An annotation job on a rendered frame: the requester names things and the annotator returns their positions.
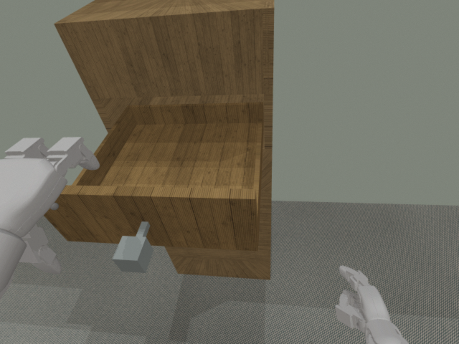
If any left robot hand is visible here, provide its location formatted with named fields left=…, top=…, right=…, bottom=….
left=0, top=137, right=100, bottom=274

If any drawer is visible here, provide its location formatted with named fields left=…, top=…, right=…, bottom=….
left=44, top=102, right=264, bottom=251

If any robot right forearm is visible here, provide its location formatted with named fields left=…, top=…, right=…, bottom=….
left=364, top=319, right=409, bottom=344

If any right robot hand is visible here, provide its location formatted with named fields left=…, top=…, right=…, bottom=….
left=335, top=266, right=391, bottom=333

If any cabinet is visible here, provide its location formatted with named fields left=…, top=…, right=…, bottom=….
left=54, top=0, right=274, bottom=280

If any handle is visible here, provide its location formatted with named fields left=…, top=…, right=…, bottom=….
left=112, top=221, right=153, bottom=273

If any robot left forearm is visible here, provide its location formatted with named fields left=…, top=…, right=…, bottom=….
left=0, top=229, right=27, bottom=300

